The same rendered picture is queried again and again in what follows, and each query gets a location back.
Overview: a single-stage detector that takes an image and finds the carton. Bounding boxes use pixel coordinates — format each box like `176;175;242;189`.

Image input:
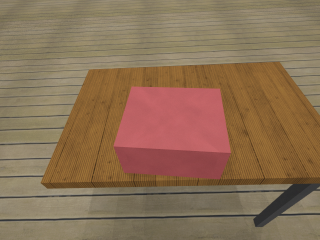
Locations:
113;86;231;180

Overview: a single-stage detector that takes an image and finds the table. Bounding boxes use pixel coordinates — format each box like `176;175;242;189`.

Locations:
40;62;320;227

